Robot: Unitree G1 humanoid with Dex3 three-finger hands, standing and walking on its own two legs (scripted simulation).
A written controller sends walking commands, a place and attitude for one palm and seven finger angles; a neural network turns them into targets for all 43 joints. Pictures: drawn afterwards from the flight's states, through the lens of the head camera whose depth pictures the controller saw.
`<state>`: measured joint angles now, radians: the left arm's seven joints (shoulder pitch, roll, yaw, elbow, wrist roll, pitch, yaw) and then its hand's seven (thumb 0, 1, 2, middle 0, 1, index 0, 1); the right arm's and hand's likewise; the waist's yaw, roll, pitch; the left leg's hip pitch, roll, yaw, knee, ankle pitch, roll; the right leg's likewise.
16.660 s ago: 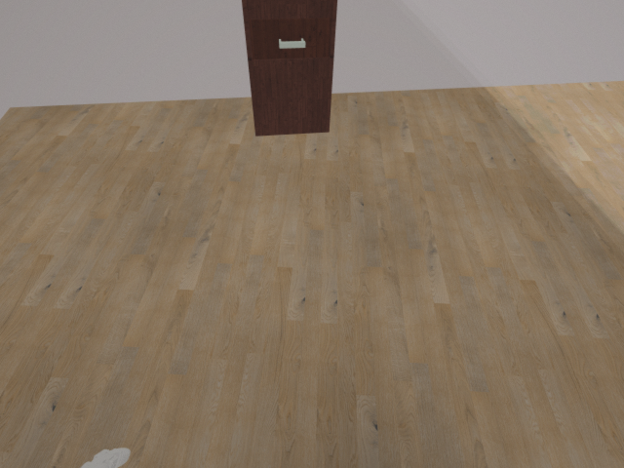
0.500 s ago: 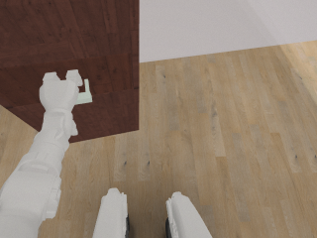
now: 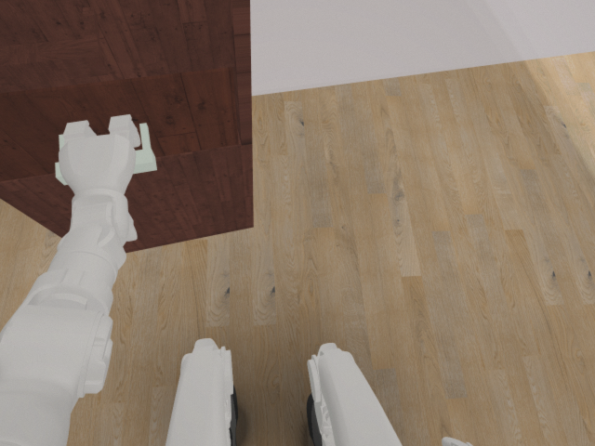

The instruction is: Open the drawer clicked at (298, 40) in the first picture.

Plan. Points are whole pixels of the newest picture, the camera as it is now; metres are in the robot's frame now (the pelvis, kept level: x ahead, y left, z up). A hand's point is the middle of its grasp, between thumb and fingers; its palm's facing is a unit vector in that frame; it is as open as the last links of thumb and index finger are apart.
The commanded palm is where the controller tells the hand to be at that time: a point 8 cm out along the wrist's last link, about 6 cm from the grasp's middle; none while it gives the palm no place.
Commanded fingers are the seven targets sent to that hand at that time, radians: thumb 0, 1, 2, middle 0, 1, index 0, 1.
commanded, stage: lower the fingers behind the handle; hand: left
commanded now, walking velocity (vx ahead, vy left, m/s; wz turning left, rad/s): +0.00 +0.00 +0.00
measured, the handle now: (106, 151) +0.53 +0.25 -0.05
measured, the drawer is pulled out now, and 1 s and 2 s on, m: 0.00 0.00 0.03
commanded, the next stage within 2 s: close the thumb around the handle in 0.60 s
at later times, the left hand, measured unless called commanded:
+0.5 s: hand (120, 185) +0.49 +0.24 -0.08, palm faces -0.05 -0.03 -1.00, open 13.8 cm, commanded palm +0.47 +0.21 -0.03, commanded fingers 0.00 -0.50 0.30 -0.30 -1.20 -0.30 -1.20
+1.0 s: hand (120, 187) +0.48 +0.24 -0.08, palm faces -0.04 -0.04 -1.00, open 11.3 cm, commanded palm +0.47 +0.21 -0.03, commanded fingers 0.00 0.40 0.68 -0.36 -1.30 -0.36 -1.30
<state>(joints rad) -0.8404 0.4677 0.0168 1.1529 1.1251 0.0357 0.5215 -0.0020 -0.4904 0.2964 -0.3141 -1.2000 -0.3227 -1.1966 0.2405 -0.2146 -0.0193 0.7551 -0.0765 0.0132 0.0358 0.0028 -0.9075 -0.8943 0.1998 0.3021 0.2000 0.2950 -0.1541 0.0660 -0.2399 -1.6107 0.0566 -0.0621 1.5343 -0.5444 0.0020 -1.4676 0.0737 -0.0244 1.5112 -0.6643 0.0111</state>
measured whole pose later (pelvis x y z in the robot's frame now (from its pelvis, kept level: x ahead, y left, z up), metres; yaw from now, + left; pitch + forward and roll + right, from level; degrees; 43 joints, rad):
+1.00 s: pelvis +0.00 -0.01 -0.01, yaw +0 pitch +36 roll -4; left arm -0.80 0.46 0.04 1.06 1.11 0.04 0.54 0.00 -0.10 0.46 -0.34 -1.24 -0.35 -1.24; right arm 0.22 -0.22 -0.03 0.75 -0.07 0.02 0.04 0.00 -0.91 -0.89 0.20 0.30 0.20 0.29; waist -0.13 0.07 -0.23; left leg -1.65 0.06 -0.05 1.58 -0.56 0.00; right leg -1.52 0.08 -0.01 1.58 -0.68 0.01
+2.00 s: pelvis +0.00 +0.00 +0.00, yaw +0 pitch +34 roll -3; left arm -0.66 0.38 0.01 0.98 1.11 0.04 0.60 0.00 0.74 0.79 -0.35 -1.35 -0.41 -1.35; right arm 0.21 -0.22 -0.05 0.75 -0.07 0.03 0.04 0.00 -0.91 -0.89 0.20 0.30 0.20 0.29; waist -0.09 0.06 -0.24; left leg -1.58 0.06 -0.03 1.54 -0.56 0.00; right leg -1.46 0.07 0.00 1.54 -0.69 0.01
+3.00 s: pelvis +0.00 -0.01 +0.01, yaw +2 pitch +30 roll -2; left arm -0.35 0.24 -0.07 0.80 1.15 0.05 0.71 0.00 0.73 0.81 -0.34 -1.35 -0.42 -1.35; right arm 0.13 -0.21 -0.07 0.74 -0.08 0.05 0.04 0.01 -0.91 -0.89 0.20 0.30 0.20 0.29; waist -0.03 0.04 -0.25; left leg -1.47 0.04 -0.03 1.48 -0.54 -0.01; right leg -1.35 0.06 0.01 1.50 -0.67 0.00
